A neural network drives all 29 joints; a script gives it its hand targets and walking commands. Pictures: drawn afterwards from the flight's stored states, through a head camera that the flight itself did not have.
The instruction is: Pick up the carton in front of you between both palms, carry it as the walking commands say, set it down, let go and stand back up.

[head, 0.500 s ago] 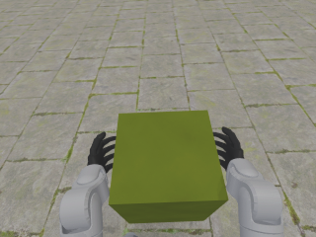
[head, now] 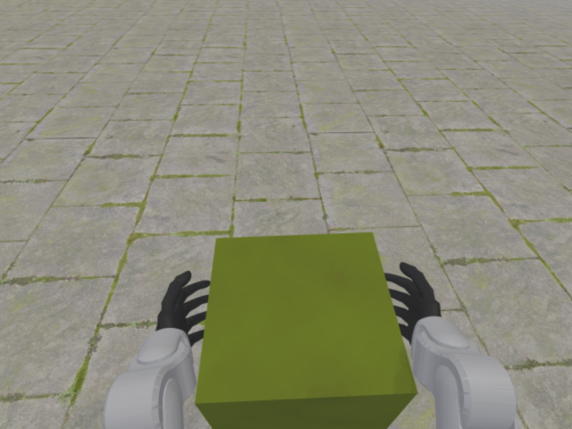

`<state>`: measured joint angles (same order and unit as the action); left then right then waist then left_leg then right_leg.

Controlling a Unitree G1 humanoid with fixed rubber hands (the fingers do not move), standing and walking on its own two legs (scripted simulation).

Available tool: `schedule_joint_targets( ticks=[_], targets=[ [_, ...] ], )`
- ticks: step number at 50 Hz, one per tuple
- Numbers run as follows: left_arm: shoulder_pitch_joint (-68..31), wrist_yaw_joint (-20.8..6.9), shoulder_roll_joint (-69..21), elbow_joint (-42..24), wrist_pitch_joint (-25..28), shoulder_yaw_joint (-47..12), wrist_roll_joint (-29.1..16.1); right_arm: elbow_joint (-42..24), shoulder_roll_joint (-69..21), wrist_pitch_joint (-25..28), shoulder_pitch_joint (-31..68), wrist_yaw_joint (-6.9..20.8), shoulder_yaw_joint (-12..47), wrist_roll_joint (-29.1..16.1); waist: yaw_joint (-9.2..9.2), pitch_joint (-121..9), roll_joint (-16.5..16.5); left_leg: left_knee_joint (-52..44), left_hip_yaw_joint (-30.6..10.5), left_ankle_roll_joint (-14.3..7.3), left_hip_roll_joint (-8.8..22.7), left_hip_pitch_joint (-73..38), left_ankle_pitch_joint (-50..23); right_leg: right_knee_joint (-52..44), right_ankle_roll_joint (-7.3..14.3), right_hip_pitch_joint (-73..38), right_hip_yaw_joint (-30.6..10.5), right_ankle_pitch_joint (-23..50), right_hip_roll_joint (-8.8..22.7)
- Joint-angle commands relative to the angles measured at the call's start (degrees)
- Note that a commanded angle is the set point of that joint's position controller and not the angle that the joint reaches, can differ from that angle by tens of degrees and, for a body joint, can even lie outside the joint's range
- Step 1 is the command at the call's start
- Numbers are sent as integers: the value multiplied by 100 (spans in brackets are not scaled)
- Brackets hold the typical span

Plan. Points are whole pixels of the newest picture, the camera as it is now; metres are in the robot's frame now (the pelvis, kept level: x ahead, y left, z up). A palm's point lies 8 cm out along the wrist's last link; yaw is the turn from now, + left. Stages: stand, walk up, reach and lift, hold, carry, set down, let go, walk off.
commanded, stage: carry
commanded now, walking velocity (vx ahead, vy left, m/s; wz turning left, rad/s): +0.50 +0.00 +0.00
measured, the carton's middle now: (298, 347) +0.24 +0.00 +0.01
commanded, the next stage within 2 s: none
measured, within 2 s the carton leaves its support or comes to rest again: neither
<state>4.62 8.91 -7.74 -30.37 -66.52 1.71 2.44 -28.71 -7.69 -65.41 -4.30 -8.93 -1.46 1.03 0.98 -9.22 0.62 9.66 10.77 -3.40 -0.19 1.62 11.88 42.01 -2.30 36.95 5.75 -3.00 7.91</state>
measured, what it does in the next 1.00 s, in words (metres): walks ahead: right foot, then left foot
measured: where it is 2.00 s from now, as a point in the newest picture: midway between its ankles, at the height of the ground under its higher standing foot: (278, 220)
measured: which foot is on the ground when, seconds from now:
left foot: down 0.00-0.22, up 0.24-0.70, down 0.72-1.00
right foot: up 0.00-0.18, down 0.20-0.72, up 0.74-1.00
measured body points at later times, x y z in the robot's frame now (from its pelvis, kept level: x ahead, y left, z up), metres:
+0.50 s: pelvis +0.33 -0.05 +0.00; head +0.32 -0.07 +0.45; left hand +0.55 +0.11 +0.07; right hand +0.57 -0.19 +0.07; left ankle +0.41 +0.12 -0.69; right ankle +0.29 -0.12 -0.75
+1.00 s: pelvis +0.67 +0.02 +0.00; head +0.67 +0.03 +0.45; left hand +0.91 +0.16 +0.07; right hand +0.90 -0.14 +0.08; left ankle +0.64 +0.08 -0.75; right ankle +0.71 -0.14 -0.69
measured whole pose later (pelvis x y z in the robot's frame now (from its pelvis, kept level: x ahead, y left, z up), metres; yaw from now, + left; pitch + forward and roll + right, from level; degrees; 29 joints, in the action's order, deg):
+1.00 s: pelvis +0.67 +0.02 +0.00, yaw -1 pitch +4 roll -2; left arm 5.3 8.2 -7.8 -32.5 -65.1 1.2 2.1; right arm -31.8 -7.8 -64.2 -5.6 -8.6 -1.5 0.7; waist 1.7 -4.9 0.1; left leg 14.2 12.3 -3.8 1.0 8.7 10.0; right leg 50.6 -0.2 33.0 5.4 -10.7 6.3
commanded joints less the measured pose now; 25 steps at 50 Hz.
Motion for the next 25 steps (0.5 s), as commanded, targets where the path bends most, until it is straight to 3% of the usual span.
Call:
schedule_joint_targets(
  ticks=[1,6,8,9,10,11,12,13,15,17,19,22,25],
  targets=[
    [-2023,-90,-3747,-539,55,-3063,-1048,-639,-3553,14,1840,227,2892,-1046,9,202,-744,-417,-695,-392,1345,-491,-1084,-409,23,474,255,272,-112],
    [-1972,-27,-3428,-611,-56,-2959,-1096,-702,-3343,-97,1782,89,2846,-988,6,472,-881,55,-415,-273,1416,-858,-2787,-1302,368,-88,525,197,-347],
    [-1873,-34,-3433,-583,-47,-2918,-1098,-791,-3359,-102,1843,91,2914,-1023,-72,58,-1069,962,-142,-114,1362,-849,-4423,-1463,482,-1224,870,-15,-713],
    [-1760,-44,-3481,-523,-25,-2896,-1088,-834,-3382,-104,1850,102,2962,-1051,-192,-386,-888,2064,221,55,1127,-577,-4589,-1785,482,-2387,1154,-170,-1035],
    [-1673,-64,-3538,-512,0,-2858,-1055,-876,-3395,-91,1898,116,3012,-1061,-290,-895,-457,3299,210,182,948,365,-3321,-1726,465,-3775,601,-510,-598],
    [-1729,-88,-3527,-478,34,-2827,-1045,-1033,-3487,-96,1872,138,3159,-1112,-311,-1610,948,5336,48,473,344,2269,-1604,-2026,1301,-5364,-2335,-1526,1234],
    [-1580,-138,-3778,-406,76,-2900,-1157,-1076,-3583,-81,1936,192,3202,-1163,-235,-1524,1740,6441,-573,490,-255,3305,1377,-2899,1654,-5363,-3769,-665,1710],
    [-1698,-220,-3979,-510,124,-2952,-1195,-924,-3910,-29,1983,242,3314,-1170,-221,-1347,1231,6945,-1086,288,203,3581,1334,-2760,1550,-5106,-3029,21,1621],
    [-1968,-379,-4455,-569,281,-3145,-1262,-769,-4427,106,2041,367,3365,-1127,-173,-1097,240,6399,-1166,135,690,3413,741,-2763,1158,-4104,-1921,333,1272],
    [-2049,-500,-4631,-583,391,-3295,-1306,-634,-4670,232,1921,428,3361,-997,-132,-952,348,5669,-1016,187,769,3076,254,-3137,877,-3473,-1283,-503,1016],
    [-1875,-584,-4580,-461,451,-3310,-1293,-507,-4720,330,1712,426,3365,-861,-138,-805,591,5120,-814,271,782,3098,-33,-3413,900,-3310,-894,-893,875],
    [-1715,-614,-4352,-405,471,-3277,-1272,-479,-4580,367,1543,362,3316,-728,-147,-406,659,4138,-574,447,802,3495,-411,-3693,996,-3412,-609,-752,823],
    [-1639,-536,-4071,-480,439,-3187,-1235,-594,-4349,329,1555,282,3302,-778,-159,-115,598,3248,-358,506,733,3701,-856,-3677,962,-3680,-312,-275,661]
  ],
)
